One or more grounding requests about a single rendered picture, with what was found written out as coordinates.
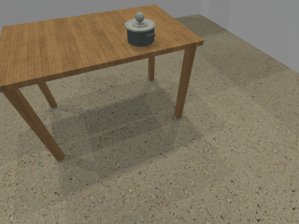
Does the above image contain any pot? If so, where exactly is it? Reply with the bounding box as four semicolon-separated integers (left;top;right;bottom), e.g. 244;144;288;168
127;28;156;47

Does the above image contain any table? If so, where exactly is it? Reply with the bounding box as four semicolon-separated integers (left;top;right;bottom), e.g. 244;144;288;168
0;5;205;161

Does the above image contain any lid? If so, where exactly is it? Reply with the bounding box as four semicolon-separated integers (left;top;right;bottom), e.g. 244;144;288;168
124;19;155;33

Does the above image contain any knob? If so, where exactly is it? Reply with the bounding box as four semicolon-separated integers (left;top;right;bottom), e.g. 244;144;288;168
135;11;145;22

